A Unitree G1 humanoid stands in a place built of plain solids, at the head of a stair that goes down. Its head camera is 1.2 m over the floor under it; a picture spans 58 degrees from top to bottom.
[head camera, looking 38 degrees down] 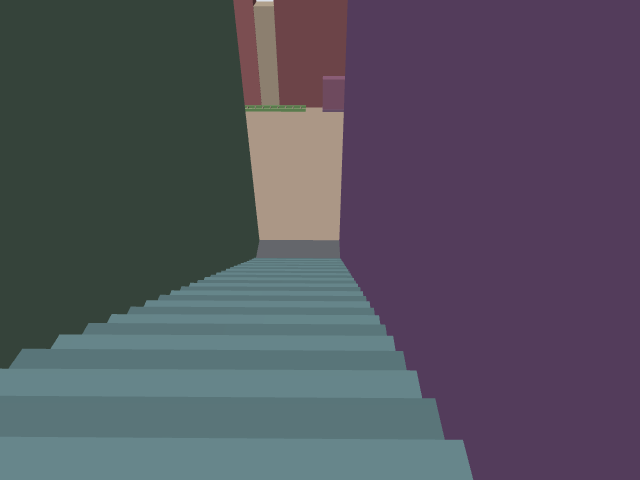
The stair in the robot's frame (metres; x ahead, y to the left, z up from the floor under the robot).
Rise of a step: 0.18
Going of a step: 0.24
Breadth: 2.08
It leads straight ahead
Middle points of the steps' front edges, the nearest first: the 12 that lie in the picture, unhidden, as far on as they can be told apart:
0.62 0.54 0.00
0.87 0.54 -0.18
1.11 0.53 -0.36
1.35 0.53 -0.54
1.59 0.53 -0.72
1.84 0.53 -0.91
2.08 0.53 -1.09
2.32 0.53 -1.27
2.56 0.52 -1.45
2.80 0.52 -1.63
3.05 0.52 -1.81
3.29 0.52 -1.99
